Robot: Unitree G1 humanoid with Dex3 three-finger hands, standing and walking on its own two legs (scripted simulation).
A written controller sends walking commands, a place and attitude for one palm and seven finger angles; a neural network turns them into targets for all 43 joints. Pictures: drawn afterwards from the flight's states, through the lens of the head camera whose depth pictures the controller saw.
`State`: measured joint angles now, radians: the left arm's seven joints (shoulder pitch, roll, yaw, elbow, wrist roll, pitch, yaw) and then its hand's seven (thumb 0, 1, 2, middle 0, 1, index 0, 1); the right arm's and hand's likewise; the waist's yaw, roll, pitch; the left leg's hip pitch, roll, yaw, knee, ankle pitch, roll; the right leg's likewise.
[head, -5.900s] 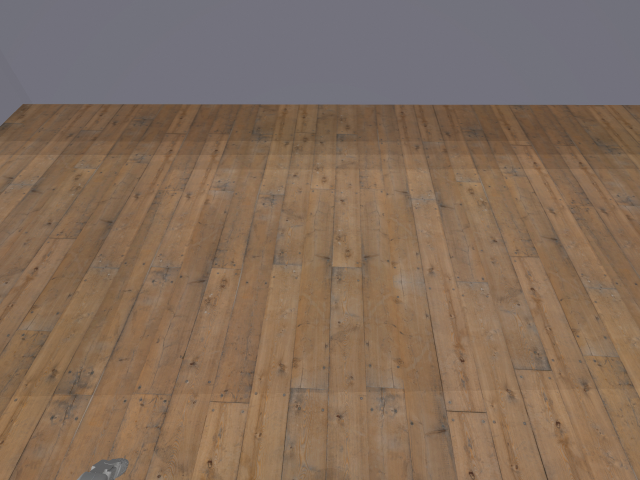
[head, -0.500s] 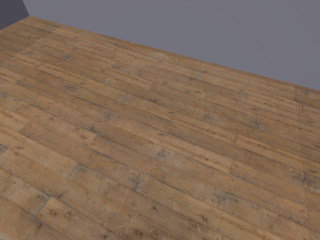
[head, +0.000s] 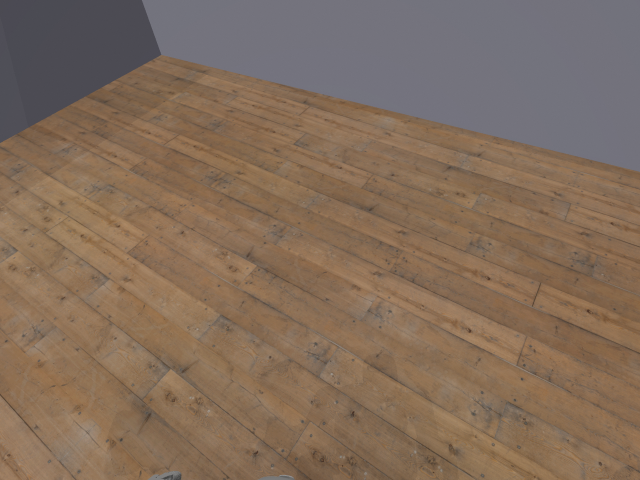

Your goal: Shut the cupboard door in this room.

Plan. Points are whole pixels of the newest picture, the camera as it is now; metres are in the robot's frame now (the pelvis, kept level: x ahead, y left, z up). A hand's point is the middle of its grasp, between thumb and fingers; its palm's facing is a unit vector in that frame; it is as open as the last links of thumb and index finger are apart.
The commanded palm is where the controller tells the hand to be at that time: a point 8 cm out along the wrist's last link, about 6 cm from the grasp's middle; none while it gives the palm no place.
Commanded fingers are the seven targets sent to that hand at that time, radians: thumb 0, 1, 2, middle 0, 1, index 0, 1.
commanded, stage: turn or walk to find it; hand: left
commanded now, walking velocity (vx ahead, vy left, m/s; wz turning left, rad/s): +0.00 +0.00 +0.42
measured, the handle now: out of the picture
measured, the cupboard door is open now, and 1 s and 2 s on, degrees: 86 86 86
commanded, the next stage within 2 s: none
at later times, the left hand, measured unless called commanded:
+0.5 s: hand out of the picture -0.05 +0.25 -0.18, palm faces +0.28 -0.93 -0.25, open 7.4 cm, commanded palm none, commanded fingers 0.00 0.90 0.90 -0.20 -0.30 -0.20 -0.30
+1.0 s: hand out of the picture -0.08 +0.20 -0.15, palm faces +0.46 -0.85 -0.26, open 7.4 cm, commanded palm none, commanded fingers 0.00 0.90 0.90 -0.20 -0.30 -0.20 -0.30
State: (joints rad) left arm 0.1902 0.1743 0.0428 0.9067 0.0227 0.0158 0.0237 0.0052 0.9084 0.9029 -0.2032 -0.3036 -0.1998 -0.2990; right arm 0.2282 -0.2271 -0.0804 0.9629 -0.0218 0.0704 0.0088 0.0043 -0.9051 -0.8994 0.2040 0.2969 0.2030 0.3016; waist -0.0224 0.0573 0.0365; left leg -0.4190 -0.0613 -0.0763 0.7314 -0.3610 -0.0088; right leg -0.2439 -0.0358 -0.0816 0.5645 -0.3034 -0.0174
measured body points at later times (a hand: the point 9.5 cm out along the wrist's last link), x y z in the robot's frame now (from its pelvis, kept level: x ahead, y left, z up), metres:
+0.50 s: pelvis -0.04 +0.03 +0.00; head -0.02 +0.06 +0.45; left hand -0.07 +0.30 -0.16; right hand +0.10 -0.19 -0.13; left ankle -0.06 +0.14 -0.73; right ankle -0.02 -0.10 -0.67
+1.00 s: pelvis -0.06 +0.00 +0.01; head -0.03 -0.01 +0.45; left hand -0.10 +0.25 -0.13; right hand +0.10 -0.21 -0.15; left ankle -0.13 +0.12 -0.66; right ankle -0.01 -0.10 -0.73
